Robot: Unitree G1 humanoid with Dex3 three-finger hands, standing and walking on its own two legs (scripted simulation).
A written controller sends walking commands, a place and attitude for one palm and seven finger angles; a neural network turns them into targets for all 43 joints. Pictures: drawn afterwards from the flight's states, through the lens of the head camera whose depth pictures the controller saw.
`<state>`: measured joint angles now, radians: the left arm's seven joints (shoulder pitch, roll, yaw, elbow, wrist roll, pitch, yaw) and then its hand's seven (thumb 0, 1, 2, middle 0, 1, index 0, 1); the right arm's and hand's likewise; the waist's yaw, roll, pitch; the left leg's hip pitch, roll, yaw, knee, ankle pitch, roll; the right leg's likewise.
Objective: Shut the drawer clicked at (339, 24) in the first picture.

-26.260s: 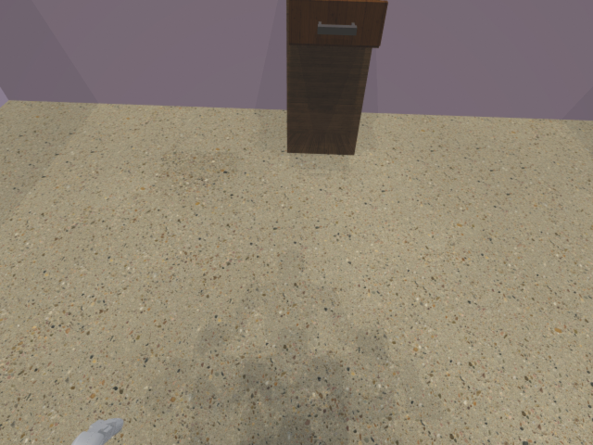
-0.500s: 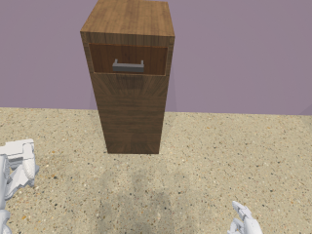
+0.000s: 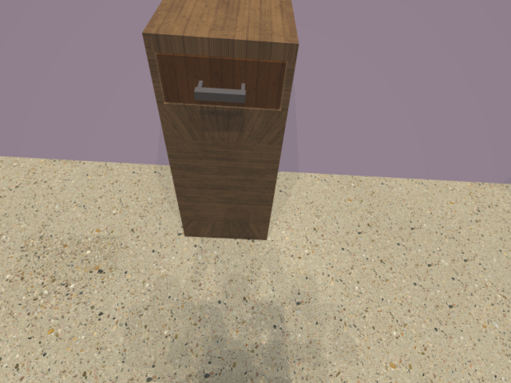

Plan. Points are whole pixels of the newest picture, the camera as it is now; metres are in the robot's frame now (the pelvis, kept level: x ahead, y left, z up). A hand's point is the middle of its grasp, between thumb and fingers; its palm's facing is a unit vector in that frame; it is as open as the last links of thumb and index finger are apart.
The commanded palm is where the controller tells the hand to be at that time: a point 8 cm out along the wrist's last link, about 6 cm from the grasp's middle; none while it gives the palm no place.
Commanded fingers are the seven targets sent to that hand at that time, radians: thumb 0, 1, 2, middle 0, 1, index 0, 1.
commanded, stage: let the arm hang, fingers relaxed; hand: left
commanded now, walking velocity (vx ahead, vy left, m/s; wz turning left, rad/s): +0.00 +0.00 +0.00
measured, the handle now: (221, 90) +0.79 +0.13 +0.03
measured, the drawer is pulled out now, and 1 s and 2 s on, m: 0.00 0.00 0.00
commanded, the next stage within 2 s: look to check the result in 0.80 s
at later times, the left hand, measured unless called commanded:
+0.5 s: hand out of the picture -0.03 +0.18 -0.16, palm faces +0.03 -0.98 -0.21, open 7.0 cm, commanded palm none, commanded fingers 0.00 0.90 0.90 -0.20 -0.30 -0.20 -0.30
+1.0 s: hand out of the picture +0.00 +0.16 -0.16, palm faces +0.05 -0.98 -0.18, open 7.3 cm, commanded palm none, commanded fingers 0.00 0.90 0.90 -0.20 -0.30 -0.20 -0.30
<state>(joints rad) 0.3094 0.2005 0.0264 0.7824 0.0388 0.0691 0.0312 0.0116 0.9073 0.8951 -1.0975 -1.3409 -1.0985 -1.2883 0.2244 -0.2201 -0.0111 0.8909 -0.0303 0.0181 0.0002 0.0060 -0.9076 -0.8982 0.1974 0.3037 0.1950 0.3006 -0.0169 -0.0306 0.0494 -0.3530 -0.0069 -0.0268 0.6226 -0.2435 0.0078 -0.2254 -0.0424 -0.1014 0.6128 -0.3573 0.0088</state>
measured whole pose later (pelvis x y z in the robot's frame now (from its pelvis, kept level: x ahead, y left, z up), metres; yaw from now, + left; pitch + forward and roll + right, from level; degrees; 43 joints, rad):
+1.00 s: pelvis +0.01 -0.01 +0.01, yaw +0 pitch -2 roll +0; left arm 0.29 0.12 0.02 1.14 0.00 0.00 0.03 0.00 0.91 0.90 -0.20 -0.30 -0.20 -0.30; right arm 0.27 -0.12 -0.02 1.13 -0.02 0.01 -0.03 0.00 -0.91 -0.90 0.20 0.30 0.19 0.30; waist -0.01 0.02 0.08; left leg -0.25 0.00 -0.03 0.47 -0.18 0.00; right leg -0.12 -0.03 -0.10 0.45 -0.29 0.00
